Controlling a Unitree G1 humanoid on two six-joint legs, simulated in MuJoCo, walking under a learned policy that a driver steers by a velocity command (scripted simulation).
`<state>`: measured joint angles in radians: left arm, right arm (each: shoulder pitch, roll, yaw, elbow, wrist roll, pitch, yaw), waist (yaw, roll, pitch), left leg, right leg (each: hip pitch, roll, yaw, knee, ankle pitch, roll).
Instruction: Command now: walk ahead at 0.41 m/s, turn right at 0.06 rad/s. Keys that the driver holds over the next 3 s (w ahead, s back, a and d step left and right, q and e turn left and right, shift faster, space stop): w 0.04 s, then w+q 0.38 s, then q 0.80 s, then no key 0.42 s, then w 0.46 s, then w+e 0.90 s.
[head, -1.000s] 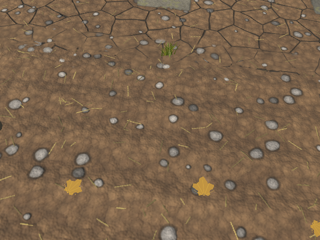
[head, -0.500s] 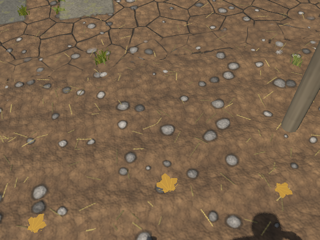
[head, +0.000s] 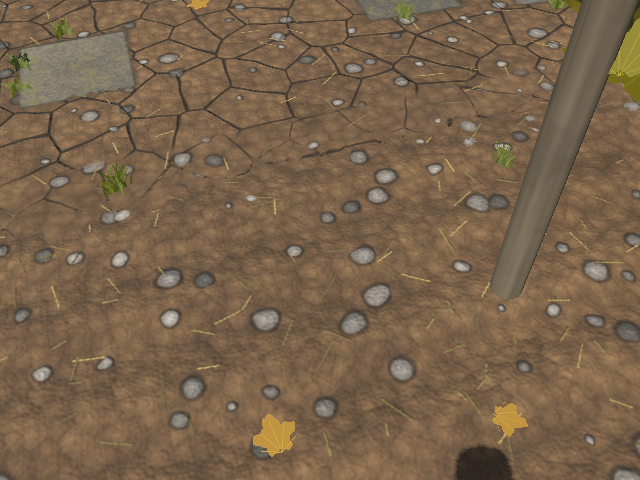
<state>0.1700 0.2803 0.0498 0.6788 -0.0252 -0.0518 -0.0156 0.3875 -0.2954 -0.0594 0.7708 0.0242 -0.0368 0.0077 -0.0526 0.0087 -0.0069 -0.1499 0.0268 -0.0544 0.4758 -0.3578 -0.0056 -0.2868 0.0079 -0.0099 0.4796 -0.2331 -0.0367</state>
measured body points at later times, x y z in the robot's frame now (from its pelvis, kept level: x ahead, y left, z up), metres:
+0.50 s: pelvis +0.25 +0.02 -0.02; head +0.30 +0.02 +0.42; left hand +0.18 +0.30 -0.15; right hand +0.53 -0.16 -0.09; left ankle +0.36 +0.11 -0.74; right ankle +0.03 -0.11 -0.70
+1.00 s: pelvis +0.42 +0.02 -0.01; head +0.45 +0.03 +0.44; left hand +0.45 +0.34 -0.09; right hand +0.69 -0.17 -0.10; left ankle +0.35 +0.11 -0.71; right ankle +0.53 -0.06 -0.74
